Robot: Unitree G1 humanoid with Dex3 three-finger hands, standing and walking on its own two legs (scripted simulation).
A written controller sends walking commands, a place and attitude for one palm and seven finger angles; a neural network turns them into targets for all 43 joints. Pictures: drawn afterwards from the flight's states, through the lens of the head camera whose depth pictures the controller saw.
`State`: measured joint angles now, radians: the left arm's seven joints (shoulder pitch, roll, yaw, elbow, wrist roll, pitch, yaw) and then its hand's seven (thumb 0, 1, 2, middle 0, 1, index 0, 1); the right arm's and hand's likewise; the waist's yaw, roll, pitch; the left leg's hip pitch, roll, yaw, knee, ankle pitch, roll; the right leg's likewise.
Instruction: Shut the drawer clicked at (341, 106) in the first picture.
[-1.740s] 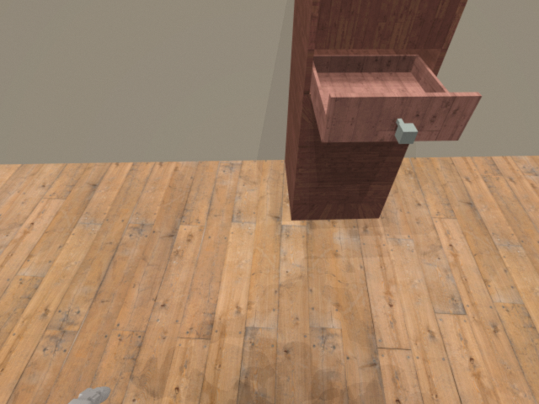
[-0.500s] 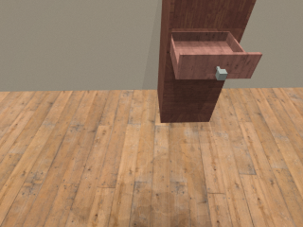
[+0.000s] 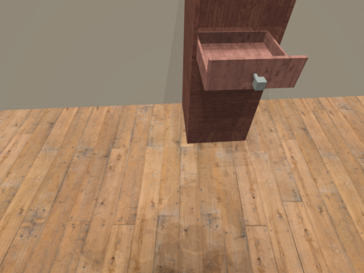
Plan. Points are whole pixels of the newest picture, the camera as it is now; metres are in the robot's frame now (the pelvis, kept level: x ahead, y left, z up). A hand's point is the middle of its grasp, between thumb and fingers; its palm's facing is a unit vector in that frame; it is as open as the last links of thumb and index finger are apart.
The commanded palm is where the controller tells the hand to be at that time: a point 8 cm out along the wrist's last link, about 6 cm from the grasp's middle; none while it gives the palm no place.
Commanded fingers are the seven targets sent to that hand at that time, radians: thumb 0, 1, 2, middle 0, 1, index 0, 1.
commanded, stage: walk to a spot facing it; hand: left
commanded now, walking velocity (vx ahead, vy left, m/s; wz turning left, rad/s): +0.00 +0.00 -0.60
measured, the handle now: (257, 80) +0.81 -0.23 -0.02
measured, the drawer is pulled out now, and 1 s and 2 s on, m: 0.28 0.28 0.28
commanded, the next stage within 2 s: none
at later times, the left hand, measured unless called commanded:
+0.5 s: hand out of the picture +0.04 +0.15 -0.16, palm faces -0.16 -0.96 -0.25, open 7.4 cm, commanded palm none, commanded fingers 0.00 0.90 0.90 -0.20 -0.30 -0.20 -0.30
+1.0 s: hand out of the picture +0.13 +0.21 -0.17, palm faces -0.45 -0.87 -0.20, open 7.4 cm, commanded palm none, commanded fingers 0.00 0.90 0.90 -0.20 -0.30 -0.20 -0.30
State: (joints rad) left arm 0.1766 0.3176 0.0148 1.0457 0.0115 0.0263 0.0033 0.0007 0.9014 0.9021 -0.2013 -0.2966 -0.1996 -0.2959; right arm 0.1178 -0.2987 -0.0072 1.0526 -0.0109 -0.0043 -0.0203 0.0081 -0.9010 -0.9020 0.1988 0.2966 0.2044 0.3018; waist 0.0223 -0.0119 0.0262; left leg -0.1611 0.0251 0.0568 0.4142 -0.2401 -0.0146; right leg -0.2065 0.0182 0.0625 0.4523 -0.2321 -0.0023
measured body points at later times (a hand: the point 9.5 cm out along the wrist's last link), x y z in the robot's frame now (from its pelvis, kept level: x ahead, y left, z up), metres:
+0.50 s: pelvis -0.03 -0.03 +0.00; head +0.01 -0.06 +0.45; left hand +0.05 +0.20 -0.14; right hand +0.01 -0.31 -0.15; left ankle -0.01 +0.15 -0.66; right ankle -0.01 -0.11 -0.74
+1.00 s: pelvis -0.03 +0.05 +0.00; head +0.00 +0.08 +0.45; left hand +0.15 +0.26 -0.16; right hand -0.10 -0.21 -0.11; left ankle +0.00 +0.13 -0.74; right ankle -0.12 -0.09 -0.64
